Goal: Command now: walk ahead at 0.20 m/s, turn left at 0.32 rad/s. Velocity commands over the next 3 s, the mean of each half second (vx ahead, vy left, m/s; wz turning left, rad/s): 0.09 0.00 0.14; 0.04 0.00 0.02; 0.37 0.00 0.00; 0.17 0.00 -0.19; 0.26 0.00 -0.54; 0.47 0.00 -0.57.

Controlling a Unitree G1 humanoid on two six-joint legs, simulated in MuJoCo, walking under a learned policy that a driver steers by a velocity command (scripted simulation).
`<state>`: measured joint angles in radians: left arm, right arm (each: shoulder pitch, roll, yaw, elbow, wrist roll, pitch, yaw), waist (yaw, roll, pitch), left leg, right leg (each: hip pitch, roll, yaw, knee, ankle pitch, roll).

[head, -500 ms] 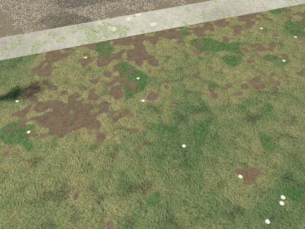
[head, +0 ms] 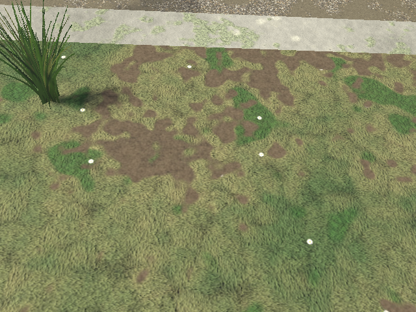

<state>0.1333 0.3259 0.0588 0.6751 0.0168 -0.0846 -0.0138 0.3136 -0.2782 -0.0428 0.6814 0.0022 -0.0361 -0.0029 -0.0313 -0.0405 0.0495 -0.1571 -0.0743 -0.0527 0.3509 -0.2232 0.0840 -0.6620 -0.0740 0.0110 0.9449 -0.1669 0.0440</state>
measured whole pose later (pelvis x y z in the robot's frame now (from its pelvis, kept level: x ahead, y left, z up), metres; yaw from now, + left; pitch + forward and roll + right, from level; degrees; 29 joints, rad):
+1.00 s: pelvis +0.22 +0.02 -0.02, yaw +3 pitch -1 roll +0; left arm 0.16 0.26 0.03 0.92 -0.01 0.00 0.01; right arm 0.28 -0.23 -0.04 0.87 0.01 -0.01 -0.02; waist 0.00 -0.01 0.01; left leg -0.13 -0.02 -0.02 0.56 -0.41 0.02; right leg -0.29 -0.01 -0.01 0.65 -0.37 -0.01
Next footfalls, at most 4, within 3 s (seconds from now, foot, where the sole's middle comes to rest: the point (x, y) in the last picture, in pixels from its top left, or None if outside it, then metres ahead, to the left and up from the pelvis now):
0.20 right None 0.28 -0.10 -0.78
0.48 left None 0.19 0.14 -0.78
1.58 left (151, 250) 0.65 0.15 -0.78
2.10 right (222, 256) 0.63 -0.08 -0.78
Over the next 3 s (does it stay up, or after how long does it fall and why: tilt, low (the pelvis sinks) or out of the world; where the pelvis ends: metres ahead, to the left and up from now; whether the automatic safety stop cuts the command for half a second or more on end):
stays up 0.95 -0.10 -0.02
